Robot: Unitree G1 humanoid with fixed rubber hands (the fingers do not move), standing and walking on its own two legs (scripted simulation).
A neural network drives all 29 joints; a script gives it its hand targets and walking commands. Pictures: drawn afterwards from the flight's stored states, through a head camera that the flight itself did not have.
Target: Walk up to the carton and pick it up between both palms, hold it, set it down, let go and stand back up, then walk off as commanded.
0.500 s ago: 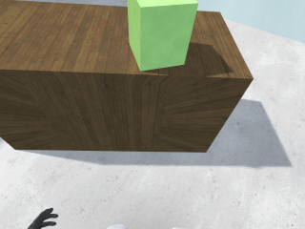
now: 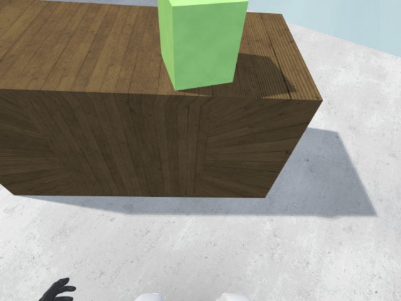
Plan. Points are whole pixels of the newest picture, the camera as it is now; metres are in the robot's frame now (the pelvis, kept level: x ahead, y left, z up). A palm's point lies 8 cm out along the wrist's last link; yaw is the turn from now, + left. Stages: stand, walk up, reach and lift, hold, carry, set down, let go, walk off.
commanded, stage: walk up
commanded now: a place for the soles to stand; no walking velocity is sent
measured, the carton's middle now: (197, 32) +0.84 +0.03 +0.08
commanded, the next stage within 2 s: none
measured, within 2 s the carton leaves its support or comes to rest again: neither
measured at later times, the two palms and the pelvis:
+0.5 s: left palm out of the picture +0.05 +0.24 -0.12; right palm out of the picture +0.02 -0.39 -0.11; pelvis -0.04 -0.06 -0.01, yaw -2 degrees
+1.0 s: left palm out of the picture +0.06 +0.21 -0.11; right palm out of the picture +0.02 -0.42 -0.10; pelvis -0.04 -0.10 -0.01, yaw -2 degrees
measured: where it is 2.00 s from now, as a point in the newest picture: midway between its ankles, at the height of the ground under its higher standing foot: outside the picture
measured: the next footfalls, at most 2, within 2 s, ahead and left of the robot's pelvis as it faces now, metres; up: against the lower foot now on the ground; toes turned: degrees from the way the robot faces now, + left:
left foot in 0.56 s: +0.04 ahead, +0.05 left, +0.00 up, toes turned -3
right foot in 0.88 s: +0.00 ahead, -0.19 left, +0.00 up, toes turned -4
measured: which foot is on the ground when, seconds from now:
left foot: down 0.00-0.14, up 0.16-0.54, down 0.56-0.90, up 0.92-1.00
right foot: down 0.00-0.60, up 0.62-0.86, down 0.88-1.00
